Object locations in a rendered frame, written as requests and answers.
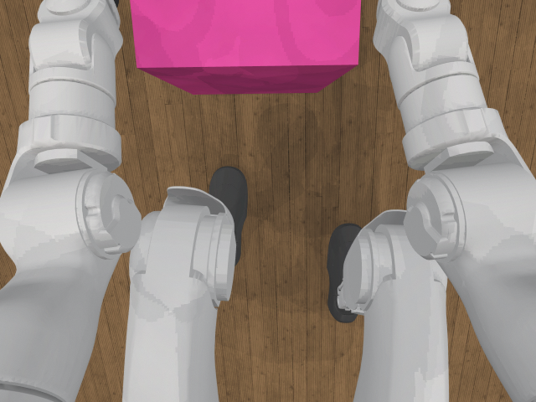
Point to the robot right thigh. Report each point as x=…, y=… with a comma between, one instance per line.
x=405, y=343

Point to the robot left upper arm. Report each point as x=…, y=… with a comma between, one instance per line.
x=65, y=232

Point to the robot thigh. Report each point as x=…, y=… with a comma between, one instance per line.
x=405, y=343
x=170, y=335

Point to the carton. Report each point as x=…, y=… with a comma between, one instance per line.
x=213, y=47

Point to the robot right upper arm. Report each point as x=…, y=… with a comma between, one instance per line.
x=479, y=224

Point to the robot right forearm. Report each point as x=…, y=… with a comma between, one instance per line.
x=437, y=89

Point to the robot left thigh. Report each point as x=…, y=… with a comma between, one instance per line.
x=170, y=335

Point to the robot left forearm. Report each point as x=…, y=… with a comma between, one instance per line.
x=72, y=91

